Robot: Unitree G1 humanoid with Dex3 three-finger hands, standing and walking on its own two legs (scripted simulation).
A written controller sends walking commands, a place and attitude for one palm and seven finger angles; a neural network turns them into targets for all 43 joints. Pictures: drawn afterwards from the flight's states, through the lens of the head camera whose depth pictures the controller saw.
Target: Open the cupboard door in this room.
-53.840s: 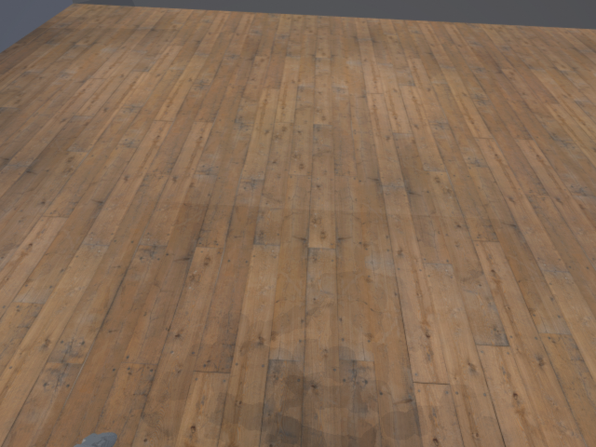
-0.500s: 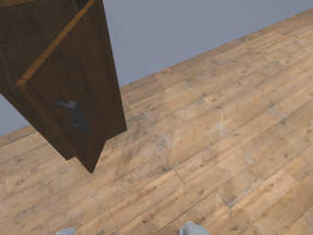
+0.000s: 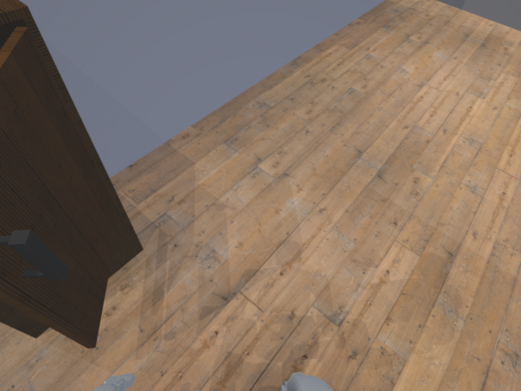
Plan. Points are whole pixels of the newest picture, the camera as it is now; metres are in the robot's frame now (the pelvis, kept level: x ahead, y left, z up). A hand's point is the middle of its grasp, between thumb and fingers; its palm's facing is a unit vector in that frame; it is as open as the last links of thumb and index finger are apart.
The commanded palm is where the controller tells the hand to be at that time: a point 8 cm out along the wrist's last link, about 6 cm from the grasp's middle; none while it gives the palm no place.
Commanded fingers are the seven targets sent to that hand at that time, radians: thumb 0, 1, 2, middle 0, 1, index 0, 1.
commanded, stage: walk to a spot facing it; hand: left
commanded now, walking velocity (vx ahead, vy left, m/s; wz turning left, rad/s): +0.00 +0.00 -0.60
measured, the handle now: (27, 258) +0.28 +0.38 -0.01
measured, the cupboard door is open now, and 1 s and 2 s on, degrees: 46 46 46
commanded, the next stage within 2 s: turn to face it in 1.92 s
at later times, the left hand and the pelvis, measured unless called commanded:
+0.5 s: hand (184, 377) +0.16 +0.13 -0.16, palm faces -0.26 -0.94 -0.20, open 7.4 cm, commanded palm none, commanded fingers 0.00 0.90 0.90 -0.20 -0.30 -0.20 -0.30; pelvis +0.07 -0.04 +0.01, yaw -18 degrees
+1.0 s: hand (269, 226) +0.46 +0.00 -0.15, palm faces -0.60 -0.78 -0.18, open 7.4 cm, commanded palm none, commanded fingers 0.00 0.90 0.90 -0.20 -0.30 -0.20 -0.30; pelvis +0.25 -0.08 +0.01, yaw -36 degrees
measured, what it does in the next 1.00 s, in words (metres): walks ahead, turning right: right foot, then left foot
